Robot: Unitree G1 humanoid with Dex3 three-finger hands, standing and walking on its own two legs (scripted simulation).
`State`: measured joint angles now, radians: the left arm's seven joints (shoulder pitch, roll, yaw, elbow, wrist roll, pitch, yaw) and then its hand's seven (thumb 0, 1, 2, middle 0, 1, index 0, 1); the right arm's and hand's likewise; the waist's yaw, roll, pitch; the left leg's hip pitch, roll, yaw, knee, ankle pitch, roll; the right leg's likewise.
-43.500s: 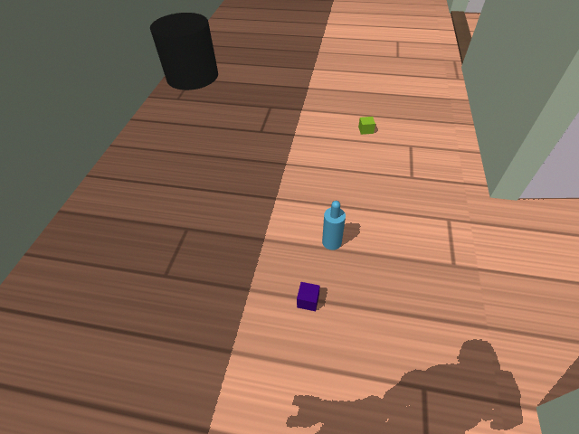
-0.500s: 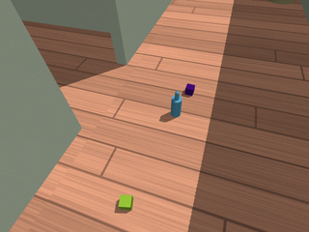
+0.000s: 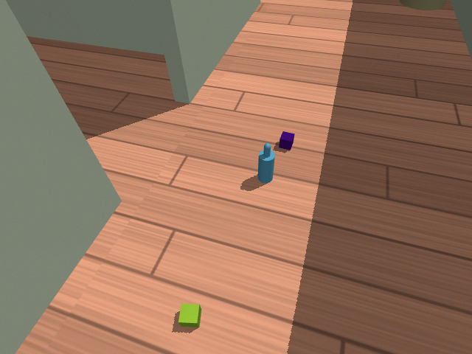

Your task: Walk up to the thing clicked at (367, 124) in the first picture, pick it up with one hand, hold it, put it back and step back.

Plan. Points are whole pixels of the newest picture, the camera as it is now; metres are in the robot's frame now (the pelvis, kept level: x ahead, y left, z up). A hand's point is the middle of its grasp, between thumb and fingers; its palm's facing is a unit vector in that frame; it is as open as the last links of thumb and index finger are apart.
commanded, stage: stand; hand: left
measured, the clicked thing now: (190, 315) +0.38 +0.24 -0.75
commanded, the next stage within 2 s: none
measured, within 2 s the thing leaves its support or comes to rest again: neither
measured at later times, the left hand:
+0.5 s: hand out of the picture +0.10 +0.26 -0.15, palm faces -0.03 -0.94 -0.35, open 7.4 cm
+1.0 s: hand out of the picture +0.10 +0.26 -0.16, palm faces -0.03 -0.94 -0.35, open 7.4 cm
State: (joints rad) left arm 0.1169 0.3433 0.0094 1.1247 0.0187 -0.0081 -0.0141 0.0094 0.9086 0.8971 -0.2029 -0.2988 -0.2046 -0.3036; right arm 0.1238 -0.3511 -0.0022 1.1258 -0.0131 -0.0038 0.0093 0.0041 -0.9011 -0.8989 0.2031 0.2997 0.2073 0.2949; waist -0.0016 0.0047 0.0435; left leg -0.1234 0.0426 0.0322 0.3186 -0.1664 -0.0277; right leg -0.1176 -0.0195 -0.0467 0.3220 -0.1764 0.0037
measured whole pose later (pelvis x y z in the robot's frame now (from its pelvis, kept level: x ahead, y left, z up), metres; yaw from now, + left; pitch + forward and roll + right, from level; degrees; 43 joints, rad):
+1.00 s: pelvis +0.02 +0.00 +0.00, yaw +0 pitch -1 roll +0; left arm 0.12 0.35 0.00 1.11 0.01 -0.01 0.00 0.01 0.91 0.90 -0.20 -0.30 -0.20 -0.30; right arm 0.11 -0.35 0.00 1.12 -0.01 -0.01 0.00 0.00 -0.90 -0.90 0.20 0.30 0.21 0.29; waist 0.00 0.00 0.04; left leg -0.08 0.04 0.04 0.30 -0.20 -0.03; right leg -0.08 -0.02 -0.04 0.30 -0.20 0.01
